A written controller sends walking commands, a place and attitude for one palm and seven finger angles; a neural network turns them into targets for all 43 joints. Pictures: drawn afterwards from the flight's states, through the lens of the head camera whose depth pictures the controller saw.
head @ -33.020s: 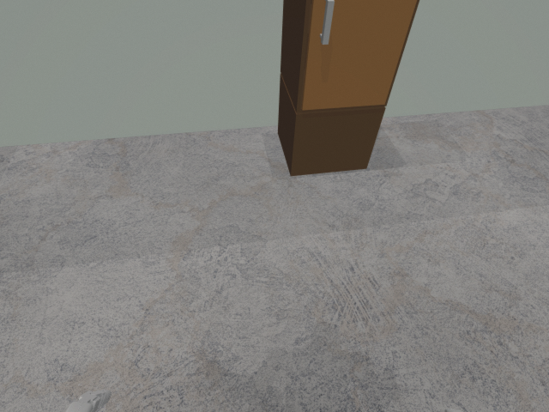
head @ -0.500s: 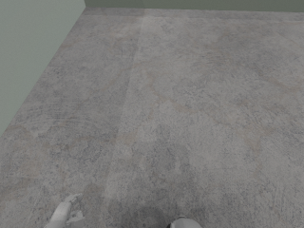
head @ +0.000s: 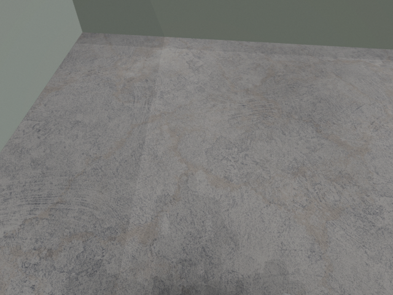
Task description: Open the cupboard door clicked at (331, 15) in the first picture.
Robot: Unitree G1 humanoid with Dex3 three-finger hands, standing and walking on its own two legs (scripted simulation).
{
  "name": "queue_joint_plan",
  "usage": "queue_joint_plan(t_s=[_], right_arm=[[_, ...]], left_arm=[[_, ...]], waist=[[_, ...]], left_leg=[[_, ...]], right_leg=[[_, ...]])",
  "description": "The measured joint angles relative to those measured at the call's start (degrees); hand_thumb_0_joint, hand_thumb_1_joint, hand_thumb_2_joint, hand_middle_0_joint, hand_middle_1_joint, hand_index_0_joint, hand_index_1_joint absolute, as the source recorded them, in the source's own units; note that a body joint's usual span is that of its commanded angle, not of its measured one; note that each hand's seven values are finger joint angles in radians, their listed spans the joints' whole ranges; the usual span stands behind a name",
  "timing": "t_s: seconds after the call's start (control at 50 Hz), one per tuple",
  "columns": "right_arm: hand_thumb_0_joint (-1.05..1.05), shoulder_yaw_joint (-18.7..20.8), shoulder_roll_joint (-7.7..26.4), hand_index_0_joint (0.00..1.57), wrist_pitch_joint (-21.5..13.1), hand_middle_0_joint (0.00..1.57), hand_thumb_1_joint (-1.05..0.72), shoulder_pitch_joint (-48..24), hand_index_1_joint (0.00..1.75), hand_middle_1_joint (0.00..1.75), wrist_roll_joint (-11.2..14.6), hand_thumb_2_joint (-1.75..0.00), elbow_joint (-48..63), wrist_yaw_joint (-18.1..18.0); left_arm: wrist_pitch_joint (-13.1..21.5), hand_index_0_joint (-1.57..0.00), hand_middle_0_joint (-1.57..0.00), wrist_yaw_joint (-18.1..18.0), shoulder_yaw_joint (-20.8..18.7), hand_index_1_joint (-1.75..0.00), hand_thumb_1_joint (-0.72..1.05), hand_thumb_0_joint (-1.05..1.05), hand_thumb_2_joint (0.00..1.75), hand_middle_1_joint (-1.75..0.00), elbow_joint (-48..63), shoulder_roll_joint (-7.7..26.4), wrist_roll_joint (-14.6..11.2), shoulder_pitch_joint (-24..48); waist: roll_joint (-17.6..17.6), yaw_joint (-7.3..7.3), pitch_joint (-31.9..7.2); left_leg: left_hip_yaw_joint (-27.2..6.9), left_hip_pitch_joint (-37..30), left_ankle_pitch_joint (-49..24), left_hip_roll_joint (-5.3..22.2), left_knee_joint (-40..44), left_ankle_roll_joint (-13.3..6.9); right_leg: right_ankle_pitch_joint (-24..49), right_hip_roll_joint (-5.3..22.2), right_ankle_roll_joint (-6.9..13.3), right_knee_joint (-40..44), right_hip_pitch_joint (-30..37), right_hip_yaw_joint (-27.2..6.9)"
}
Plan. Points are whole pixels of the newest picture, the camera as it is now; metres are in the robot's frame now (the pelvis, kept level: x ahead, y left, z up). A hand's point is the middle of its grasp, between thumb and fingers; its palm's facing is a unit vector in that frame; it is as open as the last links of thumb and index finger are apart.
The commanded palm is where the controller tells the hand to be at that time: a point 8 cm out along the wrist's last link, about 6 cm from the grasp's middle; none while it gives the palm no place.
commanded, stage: turn to face it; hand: left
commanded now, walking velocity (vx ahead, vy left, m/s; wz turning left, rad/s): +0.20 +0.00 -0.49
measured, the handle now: out of the picture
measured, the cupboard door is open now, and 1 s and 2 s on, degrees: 47 47 47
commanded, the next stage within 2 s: none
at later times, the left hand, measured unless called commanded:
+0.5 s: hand (131, 260) +0.22 +0.18 -0.19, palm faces +0.22 -0.96 -0.15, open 7.3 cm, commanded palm none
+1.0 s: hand (147, 276) +0.18 +0.12 -0.15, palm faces +0.49 -0.83 -0.27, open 7.4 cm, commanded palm none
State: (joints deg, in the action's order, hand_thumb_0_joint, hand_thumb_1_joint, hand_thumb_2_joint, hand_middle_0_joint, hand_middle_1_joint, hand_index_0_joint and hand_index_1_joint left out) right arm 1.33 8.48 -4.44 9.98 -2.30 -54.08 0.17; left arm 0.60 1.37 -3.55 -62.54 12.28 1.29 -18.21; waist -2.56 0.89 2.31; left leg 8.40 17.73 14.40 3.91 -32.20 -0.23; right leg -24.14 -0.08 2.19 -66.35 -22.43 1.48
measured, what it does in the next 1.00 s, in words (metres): walks ahead, turning left: right foot, then left foot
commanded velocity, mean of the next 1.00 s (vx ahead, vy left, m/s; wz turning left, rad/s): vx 0.00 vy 0.00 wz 0.59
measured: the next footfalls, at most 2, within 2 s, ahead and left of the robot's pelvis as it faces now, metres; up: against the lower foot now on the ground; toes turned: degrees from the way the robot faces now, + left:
right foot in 0.20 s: +0.20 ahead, -0.16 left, +0.00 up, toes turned -4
left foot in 0.46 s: +0.20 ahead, +0.10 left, +0.00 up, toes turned +20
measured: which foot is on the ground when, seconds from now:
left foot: down 0.00-0.20, up 0.22-0.44, down 0.46-0.78, up 0.80-1.00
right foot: up 0.00-0.18, down 0.20-0.46, up 0.48-0.76, down 0.78-1.00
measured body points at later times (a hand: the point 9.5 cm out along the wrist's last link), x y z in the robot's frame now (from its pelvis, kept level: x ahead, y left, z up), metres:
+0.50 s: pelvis +0.16 -0.02 -0.01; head +0.19 +0.02 +0.44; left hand +0.21 +0.23 -0.17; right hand +0.24 -0.26 -0.15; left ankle +0.16 +0.08 -0.73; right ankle +0.16 -0.16 -0.71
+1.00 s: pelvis +0.23 -0.08 +0.01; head +0.28 -0.07 +0.46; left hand +0.16 +0.17 -0.13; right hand +0.45 -0.27 -0.13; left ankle +0.14 +0.03 -0.66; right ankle +0.27 -0.17 -0.73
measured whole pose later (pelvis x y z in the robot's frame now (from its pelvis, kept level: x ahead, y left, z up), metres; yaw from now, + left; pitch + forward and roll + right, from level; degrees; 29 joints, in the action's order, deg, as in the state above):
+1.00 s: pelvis +0.23 -0.08 +0.01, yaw +30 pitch +2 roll +3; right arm 4.8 15.1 4.4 7.5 -0.7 -52.7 1.3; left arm -0.5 -1.1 -2.3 -52.2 11.5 1.3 -12.7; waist -0.8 -0.5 5.1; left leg 3.6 26.4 25.6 1.9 -56.5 4.2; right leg -16.6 6.3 0.8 -28.9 -13.4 10.1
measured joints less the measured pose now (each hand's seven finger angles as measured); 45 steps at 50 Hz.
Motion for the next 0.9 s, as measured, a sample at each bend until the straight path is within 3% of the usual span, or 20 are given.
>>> queue_joint_plan(t_s=[0.04,0.08,0.16,0.2,0.26,0.3,0.34,0.4,0.44,0.46,0.48,0.52,0.6,0.66,0.74,0.78,0.84,0.9], right_arm=[[0.0,0.38,-0.03,0.2,-0.02,0.2,-0.92,1.91,0.3,0.3,0.29,-0.9,-1.28,-0.68],[0.0,0.81,1.1,0.2,0.27,0.2,-0.94,3.5,0.3,0.3,0.42,-0.9,-2.68,-1.07],[0.0,0.89,2.5,0.2,1.72,0.2,-0.94,6.91,0.3,0.3,0.68,-0.9,-5.44,-0.83],[0.0,0.76,2.11,0.2,2.63,0.2,-0.93,9.51,0.3,0.3,1.08,-0.9,-6.6,-0.57],[0.0,1.11,2.7,0.2,5.07,0.2,-0.93,10.68,0.29,0.3,1.57,-0.9,-8.53,-0.32],[0.01,1.31,2.63,0.2,6.02,0.2,-0.92,10.44,0.29,0.3,1.71,-0.9,-8.92,-0.33],[0.01,1.25,2.02,0.19,6.43,0.2,-0.92,9.58,0.29,0.3,1.87,-0.9,-8.51,-0.25],[0.01,1.04,0.99,0.19,6.08,0.2,-0.92,7.99,0.29,0.3,1.85,-0.9,-6.54,0.11],[0.01,0.94,1.09,0.19,5.37,0.2,-0.91,7.06,0.29,0.3,1.61,-0.9,-4.74,0.4],[0.01,1.02,1.53,0.19,4.83,0.2,-0.91,6.87,0.29,0.3,1.36,-0.9,-3.8,0.5],[0.01,1.11,1.39,0.19,4.55,0.2,-0.91,6.14,0.29,0.3,1.12,-0.9,-3.38,0.31],[0.01,1.03,0.76,0.2,4.37,0.2,-0.91,4.83,0.29,0.3,0.78,-0.9,-2.44,-0.09],[0.01,0.6,0.23,0.2,3.81,0.2,-0.91,4.11,0.29,0.3,0.74,-0.9,-0.9,-0.87],[0.01,0.64,0.97,0.2,4.36,0.2,-0.91,3.5,0.29,0.3,0.71,-0.9,-0.58,-0.84],[0.01,1.49,2.73,0.2,5.86,0.2,-0.91,2.69,0.3,0.3,0.73,-0.9,-0.33,-0.39],[0.01,2.12,3.52,0.2,6.69,0.2,-0.9,2.79,0.3,0.3,1.16,-0.9,0.11,-0.14],[0.01,3.47,5.75,0.2,8.2,0.2,-0.91,1.15,0.3,0.3,1.45,-0.9,0.19,0.25],[0.01,4.14,6.99,0.2,9.08,0.2,-0.91,-0.26,0.29,0.3,1.27,-0.9,0.31,0.76]], left_arm=[[-0.4,-0.2,-0.2,0.47,-0.13,-0.3,0.91,0.01,0.9,-0.3,1.37,-0.31,0.17,1.8],[-0.41,-0.2,-0.2,0.76,0.03,-0.3,0.91,0.01,0.9,-0.3,2.85,-0.97,0.11,3.46],[0.58,-0.2,-0.2,0.77,0.64,-0.3,0.91,0.01,0.9,-0.3,4.65,-1.54,0.25,6.65],[1.56,-0.2,-0.2,0.63,0.89,-0.3,0.91,0.01,0.9,-0.3,5.49,-0.7,0.37,7.24],[1.6,-0.2,-0.2,-0.19,1.15,-0.3,0.91,0.0,0.9,-0.3,5.27,-1.82,0.32,9.54],[1.19,-0.2,-0.2,-0.69,1.27,-0.3,0.91,0.0,0.9,-0.3,5.78,-2.69,0.36,10.33],[0.96,-0.2,-0.2,-1.3,1.2,-0.3,0.91,0.0,0.9,-0.3,6.2,-2.97,0.36,10.57],[0.81,-0.21,-0.21,-1.86,0.59,-0.3,0.92,-0.01,0.9,-0.3,6.77,-2.21,0.11,10.65],[0.28,-0.21,-0.21,-1.72,0.46,-0.3,0.92,-0.01,0.9,-0.3,6.94,-1.72,-0.16,10.44],[-0.22,-0.21,-0.21,-1.63,0.42,-0.3,0.92,-0.01,0.9,-0.3,7.14,-1.68,-0.44,10.04],[-0.97,-0.21,-0.21,-1.69,0.34,-0.3,0.92,-0.01,0.9,-0.3,7.05,-1.18,-0.65,9.85],[-2.54,-0.2,-0.21,-1.88,0.08,-0.3,0.92,0.0,0.9,-0.3,6.68,0.02,-0.53,9.63],[-3.66,-0.2,-0.2,-1.94,-0.49,-0.3,0.91,0.0,0.9,-0.3,6.51,1.25,-0.42,10.85],[-3.53,-0.2,-0.2,-1.74,-0.39,-0.3,0.91,0.01,0.9,-0.3,7.94,1.26,-0.69,11.83],[-2.9,-0.2,-0.2,-1.55,-0.18,-0.3,0.91,0.01,0.9,-0.3,9.9,1.03,-0.86,12.13],[-1.98,-0.2,-0.2,-1.49,-0.01,-0.3,0.91,0.01,0.9,-0.3,11.1,1.47,-0.65,11.17],[-1.31,-0.2,-0.2,-2.03,0.39,-0.3,0.91,0.0,0.9,-0.3,11.19,0.5,-0.05,10.23],[-1.66,-0.2,-0.2,-2.29,0.8,-0.3,0.91,0.0,0.9,-0.3,11.05,-0.34,-0.08,8.11]], waist=[[0.46,0.35,0.29],[1.42,0.34,0.55],[2.79,-1.34,0.99],[1.12,-2.11,0.12],[2.6,-2.81,-0.19],[2.81,-3.13,-0.08],[1.69,-3.23,0.02],[-0.58,-3.16,0.03],[-0.98,-3.23,0.17],[-0.38,-3.26,-0.21],[-0.73,-3.42,-0.47],[-1.4,-3.43,-0.64],[-0.48,-3.19,-0.46],[1.29,-2.54,0.35],[3.66,-2.29,0.99],[3.39,-1.96,0.49],[4.75,-1.61,1.42],[4.65,-1.72,1.49]], left_leg=[[0.24,-2.97,-0.47,0.0,3.44,0.34],[0.48,-5.68,-0.58,0.35,6.33,0.49],[-0.59,-8.48,2.16,1.39,5.99,1.93],[-1.39,-8.17,5.77,0.64,1.97,2.7],[-4.58,-2.57,16.44,1.2,-12.81,1.89],[-4.9,1.66,17.59,0.74,-21.73,1.88],[-3.9,4.47,17.22,0.48,-24.62,2.35],[-1.83,5.05,12.23,0.19,-16.51,2.99],[-0.75,3.21,3.54,-0.08,-6.82,3.05],[-1.25,2.85,0.42,-0.02,-4.41,0.99],[-1.49,3.62,1.44,-0.41,-5.88,-0.62],[-1.79,3.54,4.3,-0.9,-6.98,-1.69],[-4.48,1.55,2.96,-1.3,-2.55,-0.37],[-6.84,0.11,1.19,-1.35,0.71,0.12],[-10.22,-0.25,0.81,-1.5,1.34,1.71],[-11.34,0.9,2.09,-2.61,-1.07,2.44],[-11.35,6.51,13.42,-3.46,-17.94,2.36],[-8.66,10.78,12.17,-3.04,-31.71,3.14]], right_leg=[[2.93,1.76,-0.79,0.94,-4.2,0.47],[4.89,3.29,-1.42,8.07,-6.07,1.1],[10.97,4.38,-2.45,25.25,-3.85,2.82],[14.42,5.25,-2.24,33.15,-0.35,2.41],[9.21,5.17,-2.82,30.34,0.66,4.75],[8.61,5.59,-2.67,31.25,2.69,6.82],[8.68,6.2,-2.76,33.28,4.91,8.4],[7.77,7.43,-3.35,34.37,6.97,10.3],[5.57,8.2,-4.16,31.94,7.24,11.56],[3.66,8.26,-4.67,28.83,6.24,11.81],[-1.01,8.22,-5.28,24.0,4.39,9.9],[-5.89,6.78,-5.66,13.52,0.51,5.11],[-3.66,4.34,-6.57,4.19,-4.07,1.71],[-2.27,3.38,-6.86,9.09,-3.97,0.86],[0.94,2.15,-6.45,22.38,-0.02,0.64],[7.77,2.78,-5.29,33.03,3.93,0.83],[7.02,3.63,-2.07,30.92,4.1,3.19],[6.1,4.62,-1.67,33.41,6.2,5.4]])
